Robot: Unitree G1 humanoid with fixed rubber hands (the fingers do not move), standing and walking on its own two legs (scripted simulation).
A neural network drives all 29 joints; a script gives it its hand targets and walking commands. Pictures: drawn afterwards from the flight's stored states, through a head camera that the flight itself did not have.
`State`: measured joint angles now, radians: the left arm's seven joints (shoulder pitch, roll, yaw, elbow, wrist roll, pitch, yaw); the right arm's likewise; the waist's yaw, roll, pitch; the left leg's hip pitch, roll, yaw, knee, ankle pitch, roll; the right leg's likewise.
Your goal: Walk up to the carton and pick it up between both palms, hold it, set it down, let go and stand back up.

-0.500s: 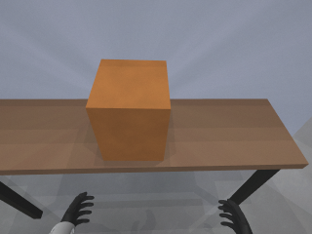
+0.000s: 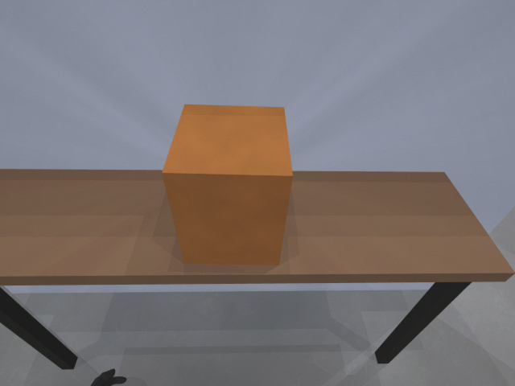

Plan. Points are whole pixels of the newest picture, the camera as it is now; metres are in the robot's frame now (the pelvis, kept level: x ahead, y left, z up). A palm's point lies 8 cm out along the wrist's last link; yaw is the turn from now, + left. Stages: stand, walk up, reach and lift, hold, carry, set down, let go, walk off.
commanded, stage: stand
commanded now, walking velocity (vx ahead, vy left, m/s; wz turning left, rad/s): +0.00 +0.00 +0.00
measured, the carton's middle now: (233, 186) +0.48 +0.06 +0.04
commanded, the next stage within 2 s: none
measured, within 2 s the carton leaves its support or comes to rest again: neither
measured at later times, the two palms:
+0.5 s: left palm out of the picture -0.01 +0.28 -0.12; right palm out of the picture +0.00 -0.24 -0.12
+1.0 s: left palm out of the picture -0.01 +0.26 -0.12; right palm out of the picture +0.00 -0.25 -0.13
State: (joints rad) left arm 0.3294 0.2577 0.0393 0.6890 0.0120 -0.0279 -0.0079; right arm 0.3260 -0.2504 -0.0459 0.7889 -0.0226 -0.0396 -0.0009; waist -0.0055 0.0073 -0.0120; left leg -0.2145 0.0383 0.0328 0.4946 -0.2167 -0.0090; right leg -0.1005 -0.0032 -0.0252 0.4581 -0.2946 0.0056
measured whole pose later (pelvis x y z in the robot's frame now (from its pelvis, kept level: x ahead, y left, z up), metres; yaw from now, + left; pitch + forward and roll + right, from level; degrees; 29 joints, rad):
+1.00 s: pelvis -0.03 +0.01 -0.01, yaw +1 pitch -3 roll +0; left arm 0.42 0.26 0.00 0.79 0.01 -0.02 0.01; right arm 0.36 -0.25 -0.01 0.86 -0.02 0.00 -0.01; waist -0.01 0.02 0.02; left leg -0.30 0.01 0.00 0.53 -0.18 0.00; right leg -0.20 -0.01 -0.01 0.54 -0.29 0.02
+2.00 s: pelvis +0.00 +0.01 +0.00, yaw +1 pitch -3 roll +0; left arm 0.35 0.24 -0.01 0.89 0.00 -0.01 0.03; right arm 0.32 -0.23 0.01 0.94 -0.01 0.00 -0.03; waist 0.00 0.00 0.02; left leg -0.22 0.00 0.00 0.47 -0.20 0.00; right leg -0.12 -0.02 0.00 0.46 -0.30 0.02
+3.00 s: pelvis +0.01 +0.01 +0.00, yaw +0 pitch -2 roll +0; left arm 0.34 0.21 -0.02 0.99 0.00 -0.01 0.04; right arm 0.31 -0.20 0.00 1.01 0.00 -0.01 -0.04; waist 0.00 0.00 0.03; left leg -0.21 -0.01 0.00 0.45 -0.20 0.01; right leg -0.11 -0.03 0.01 0.44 -0.30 0.03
